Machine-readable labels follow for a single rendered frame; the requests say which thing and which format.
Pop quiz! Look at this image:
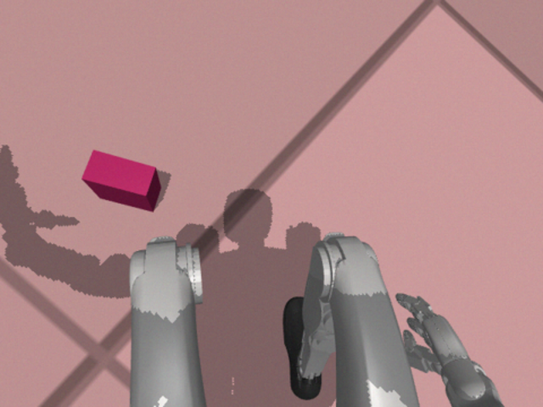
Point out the carton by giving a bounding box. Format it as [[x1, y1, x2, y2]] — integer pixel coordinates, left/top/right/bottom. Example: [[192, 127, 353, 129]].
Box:
[[82, 150, 161, 212]]

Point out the right robot arm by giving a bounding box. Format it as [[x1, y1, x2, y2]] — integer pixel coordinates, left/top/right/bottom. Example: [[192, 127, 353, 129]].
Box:
[[440, 359, 505, 407]]

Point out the right robot foot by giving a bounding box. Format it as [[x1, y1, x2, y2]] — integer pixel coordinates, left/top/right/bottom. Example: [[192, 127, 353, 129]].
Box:
[[283, 297, 322, 400]]

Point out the right robot hand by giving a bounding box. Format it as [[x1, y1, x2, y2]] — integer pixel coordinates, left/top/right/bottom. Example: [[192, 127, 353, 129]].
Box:
[[395, 293, 470, 375]]

